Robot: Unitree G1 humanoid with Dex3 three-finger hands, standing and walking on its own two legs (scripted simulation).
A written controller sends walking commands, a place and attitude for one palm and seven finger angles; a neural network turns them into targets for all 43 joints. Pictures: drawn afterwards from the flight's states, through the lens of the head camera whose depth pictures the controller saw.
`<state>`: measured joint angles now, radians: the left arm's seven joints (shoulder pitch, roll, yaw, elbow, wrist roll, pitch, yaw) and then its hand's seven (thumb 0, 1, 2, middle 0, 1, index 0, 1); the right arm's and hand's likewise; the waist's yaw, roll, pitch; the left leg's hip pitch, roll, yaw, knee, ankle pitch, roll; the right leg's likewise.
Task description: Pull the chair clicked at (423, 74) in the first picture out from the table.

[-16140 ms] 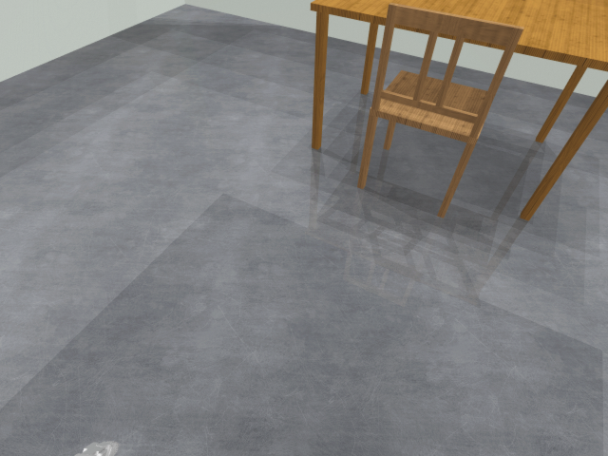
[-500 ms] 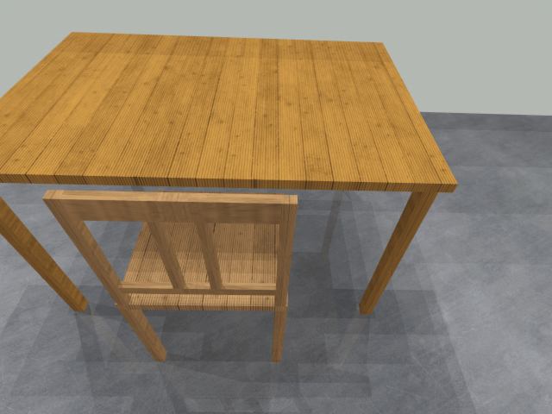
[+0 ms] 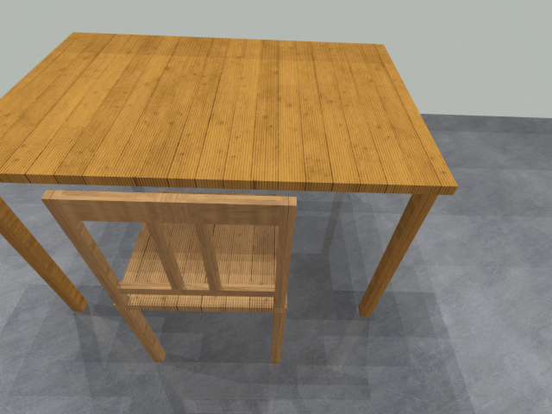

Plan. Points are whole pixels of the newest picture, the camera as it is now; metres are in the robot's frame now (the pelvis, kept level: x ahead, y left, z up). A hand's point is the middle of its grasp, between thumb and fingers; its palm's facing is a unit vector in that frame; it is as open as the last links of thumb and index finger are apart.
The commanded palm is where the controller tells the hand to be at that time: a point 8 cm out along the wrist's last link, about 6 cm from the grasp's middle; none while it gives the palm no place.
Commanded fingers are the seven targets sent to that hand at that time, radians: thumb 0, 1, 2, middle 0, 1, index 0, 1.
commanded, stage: look again from close up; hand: left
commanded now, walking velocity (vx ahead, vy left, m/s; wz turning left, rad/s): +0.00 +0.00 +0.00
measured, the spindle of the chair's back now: (167, 256) +0.43 +0.26 -0.12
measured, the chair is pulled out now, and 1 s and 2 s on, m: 0.00 0.00 0.00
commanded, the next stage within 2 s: come to a stop and stand still in 0.58 s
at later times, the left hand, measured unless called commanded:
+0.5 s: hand out of the picture -0.04 +0.15 -0.18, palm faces +0.04 -0.99 -0.14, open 7.4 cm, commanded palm none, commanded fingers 0.00 0.90 0.90 -0.20 -0.30 -0.20 -0.30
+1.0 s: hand out of the picture +0.01 +0.20 -0.18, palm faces +0.03 -0.98 -0.20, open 7.4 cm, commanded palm none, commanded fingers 0.00 0.90 0.90 -0.20 -0.30 -0.20 -0.30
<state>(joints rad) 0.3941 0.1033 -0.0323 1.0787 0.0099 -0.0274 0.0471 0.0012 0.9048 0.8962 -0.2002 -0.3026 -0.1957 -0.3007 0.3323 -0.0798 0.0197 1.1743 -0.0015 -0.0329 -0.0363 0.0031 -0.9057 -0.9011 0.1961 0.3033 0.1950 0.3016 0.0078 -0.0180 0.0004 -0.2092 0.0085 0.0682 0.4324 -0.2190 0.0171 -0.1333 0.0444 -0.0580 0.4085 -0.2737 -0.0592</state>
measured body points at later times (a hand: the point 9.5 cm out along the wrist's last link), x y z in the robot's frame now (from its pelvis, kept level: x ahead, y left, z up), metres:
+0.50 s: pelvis +0.00 +0.00 +0.00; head +0.00 +0.01 +0.45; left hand -0.04 +0.20 -0.16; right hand -0.03 -0.19 -0.16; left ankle +0.01 +0.11 -0.74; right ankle -0.03 -0.08 -0.74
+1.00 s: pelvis +0.00 +0.03 -0.01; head +0.00 +0.03 +0.44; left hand +0.01 +0.25 -0.17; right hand +0.00 -0.19 -0.17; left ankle +0.01 +0.11 -0.74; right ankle -0.03 -0.08 -0.74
